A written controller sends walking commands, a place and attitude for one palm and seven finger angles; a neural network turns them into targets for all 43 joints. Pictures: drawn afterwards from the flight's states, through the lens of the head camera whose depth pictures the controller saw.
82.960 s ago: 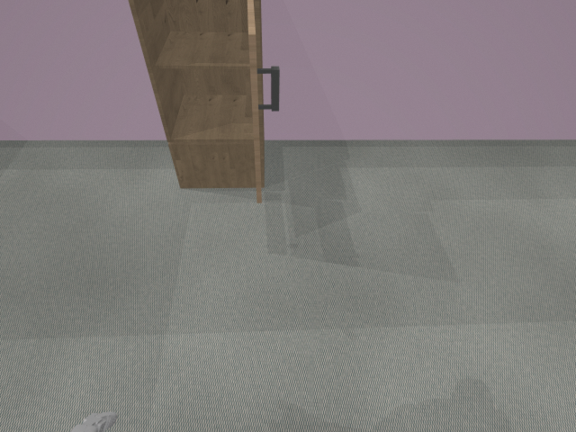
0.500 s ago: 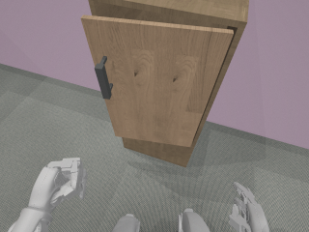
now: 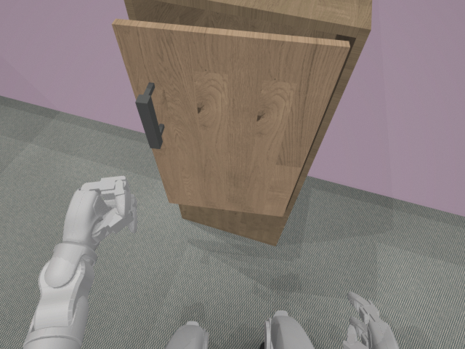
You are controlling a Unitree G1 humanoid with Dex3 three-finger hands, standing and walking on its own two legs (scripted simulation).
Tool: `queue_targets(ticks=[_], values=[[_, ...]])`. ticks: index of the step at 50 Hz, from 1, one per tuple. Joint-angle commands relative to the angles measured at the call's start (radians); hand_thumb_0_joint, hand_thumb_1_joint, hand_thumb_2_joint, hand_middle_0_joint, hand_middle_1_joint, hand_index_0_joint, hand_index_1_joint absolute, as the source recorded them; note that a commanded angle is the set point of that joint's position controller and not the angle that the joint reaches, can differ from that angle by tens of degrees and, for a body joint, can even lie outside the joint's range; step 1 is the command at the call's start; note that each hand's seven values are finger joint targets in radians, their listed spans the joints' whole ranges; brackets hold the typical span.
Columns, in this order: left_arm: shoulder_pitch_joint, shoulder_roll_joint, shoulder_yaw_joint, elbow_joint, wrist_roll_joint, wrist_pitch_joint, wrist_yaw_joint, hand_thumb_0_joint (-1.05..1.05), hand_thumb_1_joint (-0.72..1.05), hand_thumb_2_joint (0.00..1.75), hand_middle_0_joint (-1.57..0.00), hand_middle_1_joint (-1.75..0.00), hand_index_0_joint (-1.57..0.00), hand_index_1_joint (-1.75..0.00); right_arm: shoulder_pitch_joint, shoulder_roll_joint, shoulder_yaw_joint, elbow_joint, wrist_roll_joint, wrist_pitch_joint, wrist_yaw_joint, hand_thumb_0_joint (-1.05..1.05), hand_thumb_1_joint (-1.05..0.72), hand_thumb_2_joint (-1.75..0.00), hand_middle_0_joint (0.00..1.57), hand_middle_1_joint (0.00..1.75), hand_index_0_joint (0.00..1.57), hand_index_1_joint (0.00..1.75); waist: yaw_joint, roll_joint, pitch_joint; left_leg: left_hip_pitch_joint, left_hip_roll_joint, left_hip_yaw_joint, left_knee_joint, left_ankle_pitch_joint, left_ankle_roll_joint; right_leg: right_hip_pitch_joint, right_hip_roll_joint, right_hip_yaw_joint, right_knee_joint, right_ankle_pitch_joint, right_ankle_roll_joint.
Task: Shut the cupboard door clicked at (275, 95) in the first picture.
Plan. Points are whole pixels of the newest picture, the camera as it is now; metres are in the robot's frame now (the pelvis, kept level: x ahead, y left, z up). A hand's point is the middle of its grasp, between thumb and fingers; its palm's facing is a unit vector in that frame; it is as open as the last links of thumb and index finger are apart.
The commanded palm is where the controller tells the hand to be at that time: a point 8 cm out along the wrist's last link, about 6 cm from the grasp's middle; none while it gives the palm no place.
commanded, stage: bring the fist close to the handle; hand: left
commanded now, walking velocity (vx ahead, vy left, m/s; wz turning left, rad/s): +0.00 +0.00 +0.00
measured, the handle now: (153, 116) +0.54 +0.18 +0.06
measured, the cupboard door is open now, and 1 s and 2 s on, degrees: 10 10 0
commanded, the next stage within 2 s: push the door shut along its arc in 0.90 s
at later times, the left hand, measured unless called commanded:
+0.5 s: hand (150, 166) +0.41 +0.16 +0.06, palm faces -0.11 -0.99 -0.01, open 3.1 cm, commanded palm +0.40 +0.22 +0.06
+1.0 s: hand (145, 162) +0.42 +0.17 +0.06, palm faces -0.11 -0.99 -0.02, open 3.1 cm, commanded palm +0.40 +0.23 +0.06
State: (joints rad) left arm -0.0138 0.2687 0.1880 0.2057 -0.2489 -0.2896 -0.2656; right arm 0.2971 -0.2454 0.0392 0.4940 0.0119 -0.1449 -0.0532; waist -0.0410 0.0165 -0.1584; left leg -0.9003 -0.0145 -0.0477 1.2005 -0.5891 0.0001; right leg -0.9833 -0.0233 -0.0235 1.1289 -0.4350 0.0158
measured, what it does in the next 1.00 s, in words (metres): stands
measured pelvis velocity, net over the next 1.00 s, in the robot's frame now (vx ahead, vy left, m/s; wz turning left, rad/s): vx -0.01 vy -0.01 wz -0.01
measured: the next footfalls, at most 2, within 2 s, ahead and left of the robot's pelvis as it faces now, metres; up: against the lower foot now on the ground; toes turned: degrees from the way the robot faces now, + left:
none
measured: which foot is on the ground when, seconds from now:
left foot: down 0.00-1.00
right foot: down 0.00-1.00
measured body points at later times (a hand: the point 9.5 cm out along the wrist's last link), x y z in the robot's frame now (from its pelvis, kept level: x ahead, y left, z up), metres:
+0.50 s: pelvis +0.00 -0.01 +0.00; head +0.10 -0.01 +0.44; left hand +0.41 +0.22 +0.06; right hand +0.11 -0.27 -0.11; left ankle +0.00 +0.12 -0.64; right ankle +0.06 -0.13 -0.64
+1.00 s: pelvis -0.01 -0.01 +0.00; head +0.09 +0.00 +0.44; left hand +0.42 +0.23 +0.06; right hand +0.08 -0.27 -0.11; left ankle +0.00 +0.12 -0.64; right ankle +0.06 -0.13 -0.64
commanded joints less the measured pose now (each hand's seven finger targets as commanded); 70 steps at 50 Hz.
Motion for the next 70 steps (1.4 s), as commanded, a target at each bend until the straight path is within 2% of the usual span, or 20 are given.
queue_targets(ticks=[1, 6, 10, 19, 24, 28, 31, 32, 36, 40, 43, 44, 51, 52, 54, 58, 59, 64, 67, 70], values=[[-0.269, 0.104, -0.004, -0.102, 0.011, -0.059, -0.028, 0.0, 0.9, 0.9, -1.3, -1.5, -1.3, -1.5, -0.012, -0.155, -0.072, -0.121, 0.01, -0.04, -0.007, 0.0, -0.9, -0.9, 0.2, 0.3, 0.2, 0.3, -0.016, 0.033, -0.233, 0.057, 0.002, 0.009, -0.222, 0.258, 0.0, 0.258, 0.019, -0.022, -0.128, 0.123, -0.044], [-0.471, 0.186, 0.071, -0.064, -0.009, -0.081, -0.045, 0.0, 0.9, 0.9, -1.3, -1.5, -1.3, -1.5, -0.003, -0.158, -0.074, -0.087, 0.009, -0.035, -0.02, 0.0, -0.9, -0.9, 0.2, 0.3, 0.2, 0.3, -0.019, 0.031, -0.324, 0.073, 0.002, 0.014, -0.205, 0.303, 0.004, 0.307, 0.016, -0.006, -0.12, 0.185, -0.042], [-0.527, 0.227, 0.137, 0.024, -0.012, -0.113, -0.023, 0.0, 0.9, 0.9, -1.3, -1.5, -1.3, -1.5, 0.002, -0.148, -0.071, -0.063, 0.004, -0.023, -0.019, 0.0, -0.9, -0.9, 0.2, 0.3, 0.2, 0.3, 0.004, 0.044, -0.355, 0.07, 0.0, 0.022, -0.202, 0.353, 0.001, 0.343, 0.014, 0.0, -0.105, 0.239, -0.043], [-0.69, 0.211, 0.097, 0.267, 0.02, -0.088, -0.056, 0.0, 0.9, 0.9, -1.3, -1.5, -1.3, -1.5, 0.052, -0.159, -0.077, -0.034, 0.008, 0.022, -0.003, 0.0, -0.9, -0.9, 0.2, 0.3, 0.2, 0.3, -0.039, 0.008, -0.349, 0.028, 0.004, 0.039, -0.193, 0.346, 0.008, 0.354, 0.012, 0.018, -0.123, 0.29, -0.035], [-0.887, 0.278, 0.145, 0.318, 0.018, -0.134, -0.062, 0.0, 0.9, 0.9, -1.3, -1.5, -1.3, -1.5, 0.069, -0.159, -0.075, -0.008, 0.004, 0.032, -0.009, 0.0, -0.9, -0.9, 0.2, 0.3, 0.2, 0.3, -0.052, 0.02, -0.391, 0.032, 0.004, 0.035, -0.18, 0.352, 0.011, 0.355, 0.014, 0.026, -0.115, 0.304, -0.038], [-0.839, 0.323, 0.2, 0.386, 0.028, -0.168, -0.062, 0.0, 0.9, 0.9, -1.3, -1.5, -1.3, -1.5, 0.08, -0.161, -0.078, -0.004, -0.002, 0.039, -0.001, 0.0, -0.9, -0.9, 0.2, 0.3, 0.2, 0.3, -0.019, 0.029, -0.434, 0.02, -0.001, 0.043, -0.179, 0.361, 0.011, 0.385, 0.013, 0.034, -0.107, 0.314, -0.041], [-0.769, 0.293, 0.177, 0.384, 0.031, -0.165, -0.075, 0.0, 0.9, 0.9, -1.3, -1.5, -1.3, -1.5, 0.082, -0.16, -0.082, -0.02, -0.001, 0.051, 0.012, 0.0, -0.9, -0.9, 0.2, 0.3, 0.2, 0.3, -0.01, 0.05, -0.442, 0.029, -0.001, 0.052, -0.195, 0.366, 0.009, 0.391, 0.013, 0.03, -0.112, 0.323, -0.04], [-0.74, 0.293, 0.184, 0.4, 0.026, -0.16, -0.078, 0.0, 0.9, 0.9, -1.3, -1.5, -1.3, -1.5, 0.092, -0.163, -0.083, -0.028, -0.001, 0.054, 0.014, 0.0, -0.9, -0.9, 0.2, 0.3, 0.2, 0.3, -0.01, 0.021, -0.447, 0.022, -0.003, 0.051, -0.195, 0.383, 0.013, 0.41, 0.018, 0.028, -0.112, 0.339, -0.041], [-0.792, 0.305, 0.19, 0.431, 0.02, -0.136, -0.079, 0.0, 0.9, 0.9, -1.3, -1.5, -1.3, -1.5, 0.088, -0.171, -0.083, -0.03, 0.005, 0.074, 0.012, 0.0, -0.9, -0.9, 0.2, 0.3, 0.2, 0.3, -0.036, -0.045, -0.339, -0.034, 0.0, 0.052, -0.213, 0.257, 0.017, 0.37, 0.015, 0.036, -0.159, 0.214, -0.031], [-0.923, 0.319, 0.188, 0.379, 0.02, -0.19, -0.07, 0.0, 0.9, 0.9, -1.3, -1.5, -1.3, -1.5, 0.078, -0.166, -0.08, -0.02, 0.002, 0.067, 0.0, 0.0, -0.9, -0.9, 0.2, 0.3, 0.2, 0.3, -0.05, -0.007, -0.36, -0.009, 0.0, 0.049, -0.205, 0.223, 0.022, 0.35, 0.016, 0.047, -0.164, 0.162, -0.033], [-0.933, 0.354, 0.206, 0.354, 0.025, -0.234, -0.075, 0.0, 0.9, 0.9, -1.3, -1.5, -1.3, -1.5, 0.08, -0.169, -0.082, -0.007, -0.006, 0.061, -0.002, 0.0, -0.9, -0.9, 0.2, 0.3, 0.2, 0.3, -0.037, 0.058, -0.435, 0.038, 0.0, 0.042, -0.198, 0.275, 0.017, 0.353, 0.018, 0.042, -0.134, 0.215, -0.04], [-0.917, 0.313, 0.171, 0.376, 0.029, -0.234, -0.082, 0.0, 0.9, 0.9, -1.3, -1.5, -1.3, -1.5, 0.079, -0.164, -0.08, -0.005, -0.005, 0.06, 0.001, 0.0, -0.9, -0.9, 0.2, 0.3, 0.2, 0.3, -0.044, 0.072, -0.425, 0.05, 0.0, 0.042, -0.198, 0.282, 0.015, 0.333, 0.019, 0.033, -0.129, 0.221, -0.041], [-0.89, 0.291, 0.143, 0.513, 0.033, -0.156, -0.109, 0.0, 0.9, 0.9, -1.3, -1.5, -1.3, -1.5, 0.08, -0.18, -0.078, -0.009, 0.004, 0.076, 0.005, 0.0, -0.9, -0.9, 0.2, 0.3, 0.2, 0.3, -0.051, 0.023, -0.322, 0.008, 0.003, 0.029, -0.223, 0.205, 0.014, 0.272, 0.02, 0.015, -0.15, 0.127, -0.041], [-0.929, 0.319, 0.16, 0.503, 0.032, -0.159, -0.108, 0.0, 0.9, 0.9, -1.3, -1.5, -1.3, -1.5, 0.081, -0.184, -0.076, -0.013, 0.004, 0.075, 0.0, 0.0, -0.9, -0.9, 0.2, 0.3, 0.2, 0.3, -0.059, 0.017, -0.325, 0.01, 0.003, 0.024, -0.218, 0.222, 0.017, 0.27, 0.022, 0.012, -0.145, 0.141, -0.043], [-1.046, 0.284, 0.114, 0.489, 0.038, -0.168, -0.107, 0.0, 0.9, 0.9, -1.3, -1.5, -1.3, -1.5, 0.078, -0.176, -0.073, -0.005, 0.003, 0.075, 0.0, 0.0, -0.9, -0.9, 0.2, 0.3, 0.2, 0.3, -0.085, 0.037, -0.334, 0.029, 0.004, 0.021, -0.21, 0.219, 0.018, 0.24, 0.019, 0.013, -0.141, 0.141, -0.039], [-1.166, 0.368, 0.155, 0.498, 0.051, -0.213, -0.109, 0.0, 0.9, 0.9, -1.3, -1.5, -1.3, -1.5, 0.087, -0.186, -0.071, 0.013, -0.004, 0.07, -0.004, 0.0, -0.9, -0.9, 0.2, 0.3, 0.2, 0.3, -0.089, 0.067, -0.403, 0.06, 0.008, 0.003, -0.186, 0.249, 0.013, 0.221, 0.024, 0.012, -0.113, 0.153, -0.045], [-1.196, 0.34, 0.127, 0.518, 0.056, -0.216, -0.112, 0.0, 0.9, 0.9, -1.3, -1.5, -1.3, -1.5, 0.086, -0.182, -0.069, 0.018, -0.004, 0.067, -0.003, 0.0, -0.9, -0.9, 0.2, 0.3, 0.2, 0.3, -0.102, 0.099, -0.405, 0.067, 0.006, 0.004, -0.179, 0.248, 0.012, 0.195, 0.024, 0.011, -0.109, 0.15, -0.045], [-1.192, 0.342, 0.123, 0.647, 0.078, -0.179, -0.134, 0.0, 0.9, 0.9, -1.3, -1.5, -1.3, -1.5, 0.121, -0.194, -0.069, 0.038, -0.008, 0.075, 0.005, 0.0, -0.9, -0.9, 0.2, 0.3, 0.2, 0.3, -0.11, 0.119, -0.43, 0.095, 0.012, -0.011, -0.168, 0.333, 0.003, 0.154, 0.026, -0.008, -0.086, 0.196, -0.05], [-1.178, 0.394, 0.168, 0.694, 0.081, -0.142, -0.149, 0.0, 0.9, 0.9, -1.3, -1.5, -1.3, -1.5, 0.147, -0.201, -0.067, 0.027, -0.008, 0.088, 0.006, 0.0, -0.9, -0.9, 0.2, 0.3, 0.2, 0.3, -0.107, 0.072, -0.44, 0.054, 0.011, -0.008, -0.159, 0.369, 0.011, 0.19, 0.03, -0.009, -0.077, 0.237, -0.05], [-1.244, 0.366, 0.132, 0.661, 0.086, -0.131, -0.163, 0.0, 0.9, 0.9, -1.3, -1.5, -1.3, -1.5, 0.156, -0.2, -0.073, 0.029, -0.009, 0.098, 0.012, 0.0, -0.9, -0.9, 0.2, 0.3, 0.2, 0.3, -0.127, 0.089, -0.462, 0.082, 0.017, -0.006, -0.149, 0.389, 0.011, 0.167, 0.029, -0.007, -0.08, 0.255, -0.045]])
